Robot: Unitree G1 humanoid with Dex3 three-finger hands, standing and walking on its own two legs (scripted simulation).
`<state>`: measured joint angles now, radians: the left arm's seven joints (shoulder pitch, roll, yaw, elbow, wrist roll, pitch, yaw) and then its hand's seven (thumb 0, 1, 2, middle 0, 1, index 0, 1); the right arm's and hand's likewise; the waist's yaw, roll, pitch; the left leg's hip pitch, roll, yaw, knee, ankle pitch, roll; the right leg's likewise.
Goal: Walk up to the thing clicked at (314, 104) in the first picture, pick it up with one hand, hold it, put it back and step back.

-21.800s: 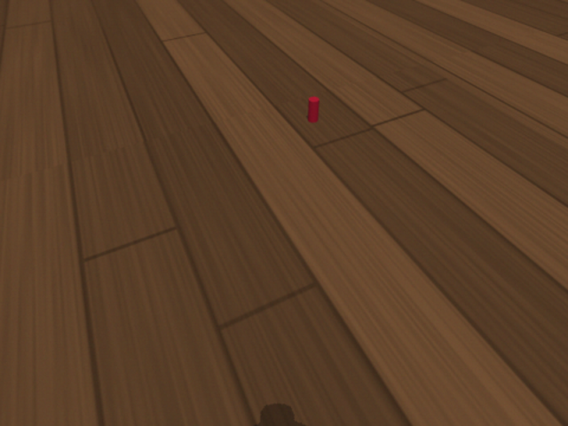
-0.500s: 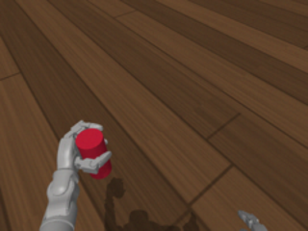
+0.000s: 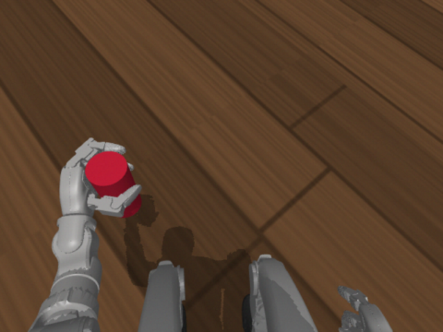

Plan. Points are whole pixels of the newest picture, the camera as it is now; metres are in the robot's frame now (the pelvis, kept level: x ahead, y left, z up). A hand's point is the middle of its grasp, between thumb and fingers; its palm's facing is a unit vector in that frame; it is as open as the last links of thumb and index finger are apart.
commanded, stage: crouch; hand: left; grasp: from the side
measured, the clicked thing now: (117, 187) +0.39 +0.19 -0.04
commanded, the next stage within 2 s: lower in 1.18 s
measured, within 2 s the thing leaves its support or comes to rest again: neither
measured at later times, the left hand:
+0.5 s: hand (133, 206) +0.41 +0.20 -0.23, palm faces +0.13 -0.99 -0.01, open 9.3 cm
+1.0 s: hand (140, 211) +0.43 +0.21 -0.32, palm faces +0.10 -0.99 -0.02, open 9.3 cm
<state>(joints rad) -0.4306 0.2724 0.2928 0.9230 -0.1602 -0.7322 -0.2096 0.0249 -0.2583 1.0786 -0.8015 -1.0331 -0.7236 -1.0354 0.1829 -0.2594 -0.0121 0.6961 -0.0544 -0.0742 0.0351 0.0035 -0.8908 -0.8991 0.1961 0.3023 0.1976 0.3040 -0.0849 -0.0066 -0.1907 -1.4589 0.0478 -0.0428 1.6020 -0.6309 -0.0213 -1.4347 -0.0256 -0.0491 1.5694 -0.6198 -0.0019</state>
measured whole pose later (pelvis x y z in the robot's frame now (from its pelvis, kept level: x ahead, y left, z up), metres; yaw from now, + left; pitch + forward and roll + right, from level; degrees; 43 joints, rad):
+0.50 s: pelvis -0.05 +0.00 -0.19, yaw -2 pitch +31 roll -4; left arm -0.70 0.41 0.47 1.17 -0.08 -0.81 -0.19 0.02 -0.26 1.08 -0.81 -1.02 -0.73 -1.03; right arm 0.09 -0.26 0.03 0.75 -0.12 -0.04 0.09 0.00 -0.91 -0.91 0.20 0.30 0.20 0.30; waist -0.15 -0.04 -0.11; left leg -2.09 0.04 -0.09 2.22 -0.68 -0.03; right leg -2.06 -0.03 -0.05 2.17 -0.66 -0.01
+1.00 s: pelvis -0.05 +0.01 -0.26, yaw -6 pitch +26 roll -8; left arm -0.72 0.54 0.53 1.21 -0.06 -0.81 -0.19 0.02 -0.27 1.09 -0.81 -1.02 -0.73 -1.02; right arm 0.07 -0.30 0.15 0.72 -0.17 -0.01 0.12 0.00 -0.90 -0.90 0.20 0.30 0.20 0.30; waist -0.21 -0.07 0.01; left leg -2.25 0.03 -0.17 2.46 -0.67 -0.02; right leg -2.19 -0.01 -0.10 2.36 -0.63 0.01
